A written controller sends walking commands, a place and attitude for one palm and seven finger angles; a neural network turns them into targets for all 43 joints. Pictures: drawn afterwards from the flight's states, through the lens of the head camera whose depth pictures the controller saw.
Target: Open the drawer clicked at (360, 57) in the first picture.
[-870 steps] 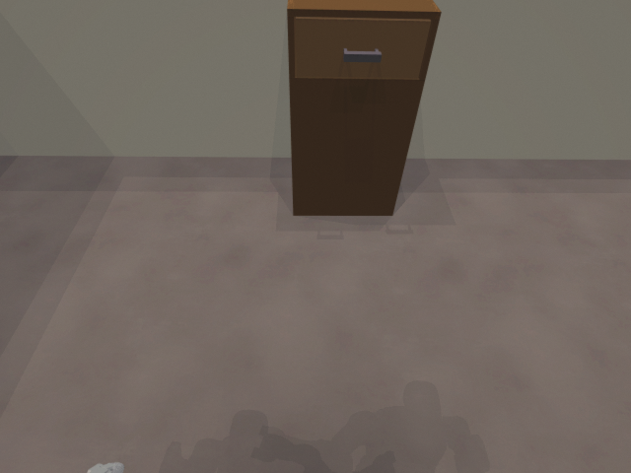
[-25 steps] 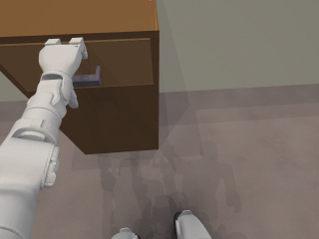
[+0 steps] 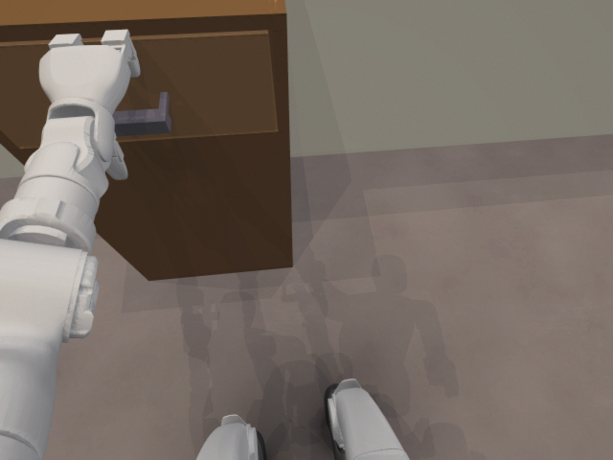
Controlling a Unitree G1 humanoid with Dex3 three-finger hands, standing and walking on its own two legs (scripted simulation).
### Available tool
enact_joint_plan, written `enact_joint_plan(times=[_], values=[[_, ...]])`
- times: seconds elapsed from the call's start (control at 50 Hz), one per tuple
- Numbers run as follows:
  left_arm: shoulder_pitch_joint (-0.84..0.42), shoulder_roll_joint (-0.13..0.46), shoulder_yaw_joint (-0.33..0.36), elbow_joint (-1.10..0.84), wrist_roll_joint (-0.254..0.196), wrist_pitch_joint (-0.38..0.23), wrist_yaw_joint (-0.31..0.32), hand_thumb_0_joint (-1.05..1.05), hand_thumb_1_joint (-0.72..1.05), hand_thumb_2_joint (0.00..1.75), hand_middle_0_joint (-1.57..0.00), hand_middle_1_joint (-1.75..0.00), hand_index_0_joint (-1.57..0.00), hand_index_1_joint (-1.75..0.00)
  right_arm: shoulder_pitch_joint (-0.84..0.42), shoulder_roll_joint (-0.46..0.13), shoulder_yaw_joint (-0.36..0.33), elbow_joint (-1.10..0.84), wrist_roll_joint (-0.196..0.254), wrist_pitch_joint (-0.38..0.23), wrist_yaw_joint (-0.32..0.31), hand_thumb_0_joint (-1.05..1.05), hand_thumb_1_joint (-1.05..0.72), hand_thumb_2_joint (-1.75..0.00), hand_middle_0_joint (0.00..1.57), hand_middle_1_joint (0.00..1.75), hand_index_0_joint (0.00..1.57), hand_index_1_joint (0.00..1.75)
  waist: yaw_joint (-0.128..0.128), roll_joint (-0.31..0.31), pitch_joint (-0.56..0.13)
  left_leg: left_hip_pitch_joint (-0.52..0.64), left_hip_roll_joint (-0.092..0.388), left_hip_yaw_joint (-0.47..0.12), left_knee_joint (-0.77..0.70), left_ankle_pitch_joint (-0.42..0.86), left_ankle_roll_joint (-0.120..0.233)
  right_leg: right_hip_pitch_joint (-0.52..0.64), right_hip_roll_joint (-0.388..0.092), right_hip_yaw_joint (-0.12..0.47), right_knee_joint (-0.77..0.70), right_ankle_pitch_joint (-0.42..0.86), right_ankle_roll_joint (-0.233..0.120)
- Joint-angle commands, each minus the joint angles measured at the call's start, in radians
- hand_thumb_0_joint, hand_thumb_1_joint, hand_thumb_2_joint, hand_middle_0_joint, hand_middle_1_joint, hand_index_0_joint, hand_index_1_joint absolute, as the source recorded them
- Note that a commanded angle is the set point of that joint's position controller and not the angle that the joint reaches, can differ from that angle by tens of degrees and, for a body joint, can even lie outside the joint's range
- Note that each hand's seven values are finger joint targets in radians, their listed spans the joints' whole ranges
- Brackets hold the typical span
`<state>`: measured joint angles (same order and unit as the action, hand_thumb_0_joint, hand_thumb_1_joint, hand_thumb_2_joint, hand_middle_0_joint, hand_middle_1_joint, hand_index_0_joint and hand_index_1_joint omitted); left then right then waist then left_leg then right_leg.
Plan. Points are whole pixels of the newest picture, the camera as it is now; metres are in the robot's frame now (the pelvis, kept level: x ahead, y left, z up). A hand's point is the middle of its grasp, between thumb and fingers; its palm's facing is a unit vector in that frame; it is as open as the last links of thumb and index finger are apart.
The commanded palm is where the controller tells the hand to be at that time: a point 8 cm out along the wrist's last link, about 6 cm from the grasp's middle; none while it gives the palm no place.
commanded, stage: lower the fingers behind the handle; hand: left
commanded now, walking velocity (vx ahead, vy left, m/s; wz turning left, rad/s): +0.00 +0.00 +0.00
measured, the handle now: (127, 112) +0.60 +0.18 +0.04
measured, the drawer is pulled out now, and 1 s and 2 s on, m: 0.00 0.00 0.00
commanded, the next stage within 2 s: lift the fingers back up to retry in 0.76 s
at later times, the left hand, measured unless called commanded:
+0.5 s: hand (108, 137) +0.55 +0.20 +0.05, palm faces -0.08 +0.09 -0.99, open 13.8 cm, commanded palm +0.55 +0.22 +0.06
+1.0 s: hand (105, 132) +0.56 +0.20 +0.05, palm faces -0.04 +0.05 -1.00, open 13.7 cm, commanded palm +0.55 +0.22 +0.08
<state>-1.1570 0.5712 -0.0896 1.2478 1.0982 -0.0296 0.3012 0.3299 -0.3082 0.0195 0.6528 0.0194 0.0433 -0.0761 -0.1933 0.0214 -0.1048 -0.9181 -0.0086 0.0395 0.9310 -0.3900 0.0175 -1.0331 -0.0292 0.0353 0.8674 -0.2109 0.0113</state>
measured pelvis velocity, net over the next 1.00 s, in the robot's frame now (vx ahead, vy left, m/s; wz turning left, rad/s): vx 0.00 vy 0.00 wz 0.00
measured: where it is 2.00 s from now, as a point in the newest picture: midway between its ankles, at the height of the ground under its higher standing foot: outside the picture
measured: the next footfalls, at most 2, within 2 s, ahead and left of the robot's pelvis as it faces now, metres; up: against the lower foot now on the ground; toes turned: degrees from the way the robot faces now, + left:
none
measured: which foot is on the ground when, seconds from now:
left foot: down 0.00-1.00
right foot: down 0.00-1.00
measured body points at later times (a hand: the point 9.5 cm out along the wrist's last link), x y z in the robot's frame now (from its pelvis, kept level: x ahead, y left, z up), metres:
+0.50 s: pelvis -0.01 +0.00 -0.02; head +0.14 -0.03 +0.40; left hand +0.55 +0.19 +0.10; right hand +0.02 -0.29 -0.15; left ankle +0.03 +0.12 -0.68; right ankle +0.11 -0.13 -0.68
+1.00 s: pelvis +0.00 +0.00 -0.02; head +0.14 -0.02 +0.41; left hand +0.55 +0.20 +0.11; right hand +0.01 -0.28 -0.15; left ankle +0.03 +0.12 -0.68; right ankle +0.11 -0.13 -0.68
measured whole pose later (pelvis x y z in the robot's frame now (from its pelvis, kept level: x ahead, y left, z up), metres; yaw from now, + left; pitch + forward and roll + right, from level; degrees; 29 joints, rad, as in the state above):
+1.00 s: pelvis +0.00 +0.00 -0.02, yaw +0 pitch +24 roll +1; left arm -1.10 0.62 -0.07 1.19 1.08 -0.06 0.23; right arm 0.34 -0.29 0.02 0.66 0.01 0.03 -0.06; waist -0.18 0.05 -0.12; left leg -1.04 -0.01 0.00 1.06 -0.45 0.01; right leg -1.14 0.00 0.03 0.98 -0.26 0.01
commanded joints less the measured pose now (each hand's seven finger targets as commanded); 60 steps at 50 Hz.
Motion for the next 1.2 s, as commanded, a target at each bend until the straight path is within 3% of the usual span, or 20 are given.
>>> enact_joint_plan(times=[0.0, 0.26, 0.28, 0.3, 0.36, 0.4, 0.44, 0.48, 0.5, 0.54, 0.58, 0.62, 0.7, 0.72, 0.74, 0.84, 0.92, 0.98, 1.04, 1.18], values=[[-0.287, 0.270, 0.012, -0.018, 0.013, 0.060, -0.061, 0.00, -0.50, 0.30, -0.30, -1.20, -0.30, -1.20, 0.131, -0.170, -0.055, -0.063, 0.007, -0.027, -0.021, 0.00, -0.90, -0.90, 0.20, 0.30, 0.20, 0.30, -0.025, -0.070, -0.294, -0.024, -0.039, -0.004, -0.156, -0.200, 0.038, 0.299, 0.034, -0.018, -0.142, -0.309, -0.016], [-0.275, 0.271, 0.004, -0.039, 0.000, 0.071, -0.101, 0.00, -0.50, 0.30, -0.30, -1.20, -0.30, -1.20, 0.123, -0.168, -0.050, -0.066, 0.018, -0.036, -0.031, 0.00, -0.90, -0.90, 0.20, 0.30, 0.20, 0.30, -0.034, -0.071, -0.325, -0.074, -0.036, -0.011, -0.102, -0.205, 0.043, 0.254, 0.034, -0.014, -0.098, -0.330, -0.017], [-0.282, 0.268, 0.005, -0.050, -0.008, 0.067, -0.107, 0.00, -0.50, 0.30, -0.30, -1.20, -0.30, -1.20, 0.122, -0.169, -0.052, -0.066, 0.020, -0.034, -0.032, 0.00, -0.90, -0.90, 0.20, 0.30, 0.20, 0.30, -0.039, -0.103, -0.335, -0.077, -0.037, -0.012, -0.096, -0.207, 0.045, 0.256, 0.035, -0.013, -0.099, -0.335, -0.017], [-0.262, 0.270, 0.002, -0.042, -0.008, 0.065, -0.108, 0.00, -0.50, 0.30, -0.30, -1.20, -0.30, -1.20, 0.118, -0.166, -0.046, -0.064, 0.017, -0.037, -0.036, 0.00, -0.90, -0.90, 0.20, 0.30, 0.20, 0.30, -0.032, -0.071, -0.326, -0.088, -0.039, -0.008, -0.093, -0.202, 0.044, 0.257, 0.031, -0.013, -0.094, -0.332, -0.016], [-0.259, 0.288, 0.012, -0.052, -0.005, 0.062, -0.115, 0.00, -0.50, 0.30, -0.30, -1.20, -0.30, -1.20, 0.115, -0.168, -0.045, -0.072, 0.022, -0.033, -0.037, 0.00, -0.90, -0.90, 0.20, 0.30, 0.20, 0.30, -0.027, -0.080, -0.334, -0.093, -0.039, -0.010, -0.084, -0.208, 0.043, 0.247, 0.031, -0.011, -0.086, -0.347, -0.017], [-0.254, 0.250, -0.007, -0.059, -0.010, 0.057, -0.118, 0.00, -0.50, 0.30, -0.30, -1.20, -0.30, -1.20, 0.114, -0.161, -0.046, -0.070, 0.019, -0.037, -0.039, 0.00, -0.90, -0.90, 0.20, 0.30, 0.20, 0.30, -0.035, -0.081, -0.320, -0.093, -0.037, -0.014, -0.081, -0.209, 0.044, 0.232, 0.033, -0.017, -0.082, -0.340, -0.016], [-0.257, 0.264, 0.025, -0.059, -0.026, 0.011, -0.131, 0.00, -0.50, 0.30, -0.30, -1.20, -0.30, -1.20, 0.141, -0.160, -0.047, -0.062, 0.009, -0.047, -0.039, 0.00, -0.90, -0.90, 0.20, 0.30, 0.20, 0.30, -0.041, -0.077, -0.329, -0.119, -0.030, -0.021, -0.042, -0.214, 0.045, 0.217, 0.034, -0.015, -0.053, -0.325, -0.017], [-0.335, 0.288, 0.064, -0.174, -0.031, -0.078, -0.124, 0.00, -0.50, 0.30, -0.30, -1.20, -0.30, -1.20, 0.176, -0.149, -0.061, -0.055, -0.010, -0.064, -0.030, 0.00, -0.90, -0.90, 0.20, 0.30, 0.20, 0.30, -0.050, -0.053, -0.393, -0.137, -0.024, -0.027, 0.014, -0.190, 0.048, 0.205, 0.035, -0.009, -0.010, -0.272, -0.018], [-0.297, 0.302, 0.068, -0.139, -0.025, -0.078, -0.111, 0.00, -0.50, 0.30, -0.30, -1.20, -0.30, -1.20, 0.182, -0.148, -0.059, -0.050, -0.016, -0.066, -0.026, 0.00, -0.90, -0.90, 0.20, 0.30, 0.20, 0.30, -0.038, -0.039, -0.431, -0.150, -0.031, -0.022, 0.025, -0.175, 0.047, 0.241, 0.033, -0.005, 0.004, -0.261, -0.017], [-0.234, 0.236, 0.035, -0.092, -0.020, -0.058, -0.104, 0.00, -0.50, 0.30, -0.30, -1.20, -0.30, -1.20, 0.191, -0.145, -0.063, -0.052, -0.012, -0.069, -0.015, 0.00, -0.90, -0.90, 0.20, 0.30, 0.20, 0.30, -0.034, -0.028, -0.398, -0.132, -0.030, -0.027, 0.015, -0.163, 0.040, 0.207, 0.038, -0.020, 0.006, -0.250, -0.021], [-0.256, 0.254, 0.057, -0.108, -0.023, -0.049, -0.087, 0.00, -0.50, 0.30, -0.30, -1.20, -0.30, -1.20, 0.199, -0.151, -0.067, -0.044, -0.011, -0.065, -0.005, 0.00, -0.90, -0.90, 0.20, 0.30, 0.20, 0.30, -0.038, -0.049, -0.407, -0.134, -0.030, -0.026, 0.023, -0.149, 0.041, 0.206, 0.041, -0.017, 0.002, -0.238, -0.020], [-0.265, 0.287, 0.077, -0.127, -0.017, -0.033, -0.069, 0.00, -0.50, 0.30, -0.30, -1.20, -0.30, -1.20, 0.208, -0.152, -0.066, -0.034, -0.013, -0.058, 0.004, 0.00, -0.90, -0.90, 0.20, 0.30, 0.20, 0.30, -0.020, -0.019, -0.439, -0.132, -0.033, -0.022, 0.021, -0.125, 0.039, 0.233, 0.042, -0.016, 0.006, -0.214, -0.019], [-0.264, 0.256, 0.052, -0.094, -0.012, 0.014, -0.055, 0.00, -0.50, 0.30, -0.30, -1.20, -0.30, -1.20, 0.205, -0.151, -0.067, -0.018, -0.010, -0.042, 0.014, 0.00, -0.90, -0.90, 0.20, 0.30, 0.20, 0.30, -0.027, -0.040, -0.422, -0.120, -0.034, -0.022, 0.002, -0.115, 0.037, 0.251, 0.043, -0.021, -0.013, -0.200, -0.016], [-0.253, 0.291, 0.079, -0.093, -0.017, 0.025, -0.056, 0.00, -0.50, 0.30, -0.30, -1.20, -0.30, -1.20, 0.204, -0.155, -0.065, -0.018, -0.007, -0.035, 0.019, 0.00, -0.90, -0.90, 0.20, 0.30, 0.20, 0.30, -0.015, -0.042, -0.427, -0.123, -0.035, -0.020, -0.002, -0.119, 0.036, 0.272, 0.045, -0.018, -0.018, -0.204, -0.016], [-0.254, 0.281, 0.063, -0.073, -0.013, 0.037, -0.059, 0.00, -0.50, 0.30, -0.30, -1.20, -0.30, -1.20, 0.196, -0.154, -0.062, -0.014, -0.006, -0.031, 0.015, 0.00, -0.90, -0.90, 0.20, 0.30, 0.20, 0.30, -0.026, -0.050, -0.403, -0.119, -0.035, -0.020, -0.011, -0.128, 0.037, 0.264, 0.044, -0.020, -0.026, -0.215, -0.015], [-0.246, 0.290, 0.067, -0.065, -0.018, 0.035, -0.076, 0.00, -0.50, 0.30, -0.30, -1.20, -0.30, -1.20, 0.184, -0.153, -0.058, -0.016, -0.006, -0.025, 0.012, 0.00, -0.90, -0.90, 0.20, 0.30, 0.20, 0.30, -0.021, -0.060, -0.366, -0.123, -0.037, -0.014, -0.024, -0.150, 0.038, 0.278, 0.042, -0.013, -0.048, -0.239, -0.013], [-0.275, 0.333, 0.091, -0.124, -0.023, 0.003, -0.089, 0.00, -0.50, 0.30, -0.30, -1.20, -0.30, -1.20, 0.184, -0.149, -0.059, -0.032, -0.004, -0.025, 0.007, 0.00, -0.90, -0.90, 0.20, 0.30, 0.20, 0.30, -0.011, -0.026, -0.373, -0.093, -0.039, -0.013, -0.046, -0.170, 0.037, 0.298, 0.042, -0.010, -0.068, -0.264, -0.013], [-0.304, 0.345, 0.106, -0.175, -0.030, -0.027, -0.084, 0.00, -0.50, 0.30, -0.30, -1.20, -0.30, -1.20, 0.184, -0.144, -0.064, -0.044, -0.008, -0.029, 0.004, 0.00, -0.90, -0.90, 0.20, 0.30, 0.20, 0.30, -0.013, -0.043, -0.406, -0.058, -0.039, -0.021, -0.059, -0.152, 0.040, 0.329, 0.043, -0.008, -0.077, -0.240, -0.011], [-0.277, 0.377, 0.138, -0.194, -0.032, -0.049, -0.074, 0.00, -0.50, 0.30, -0.30, -1.20, -0.30, -1.20, 0.183, -0.145, -0.065, -0.045, -0.012, -0.030, 0.001, 0.00, -0.90, -0.90, 0.20, 0.30, 0.20, 0.30, 0.012, -0.028, -0.440, -0.035, -0.041, -0.023, -0.074, -0.124, 0.038, 0.374, 0.041, -0.005, -0.080, -0.209, -0.012], [-0.344, 0.345, 0.149, -0.306, -0.033, -0.079, -0.013, 0.00, -0.50, 0.30, -0.30, -1.20, -0.30, -1.20, 0.190, -0.140, -0.085, -0.027, -0.025, -0.019, 0.016, 0.00, -0.90, -0.90, 0.20, 0.30, 0.20, 0.30, 0.021, 0.028, -0.515, 0.131, -0.033, -0.041, -0.134, 0.003, 0.031, 0.431, 0.052, -0.018, -0.114, -0.087, -0.021]])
